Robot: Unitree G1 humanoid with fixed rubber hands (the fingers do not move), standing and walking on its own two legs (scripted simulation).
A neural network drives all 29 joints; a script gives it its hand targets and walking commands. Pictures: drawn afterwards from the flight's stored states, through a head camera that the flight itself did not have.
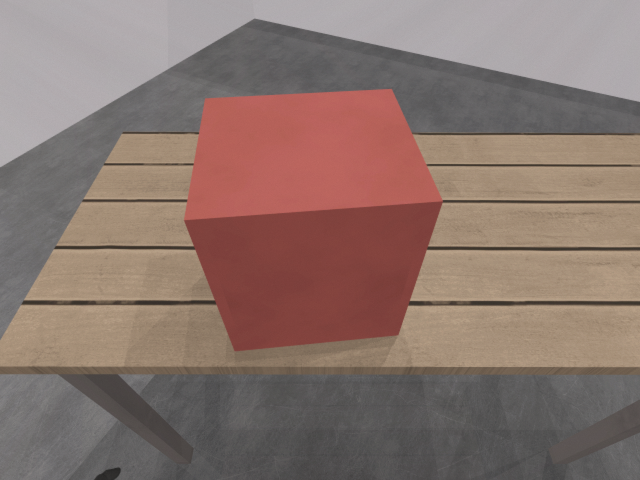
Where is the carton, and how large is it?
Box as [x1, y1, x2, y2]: [184, 89, 442, 350]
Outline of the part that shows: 391,89 205,98 184,221 234,350 398,334 442,200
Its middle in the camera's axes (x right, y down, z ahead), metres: -0.02 -0.02 +0.50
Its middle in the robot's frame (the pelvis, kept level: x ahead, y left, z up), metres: +0.41 +0.03 +0.11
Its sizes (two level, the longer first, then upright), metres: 0.227 0.203 0.256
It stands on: a table, 0.76 m high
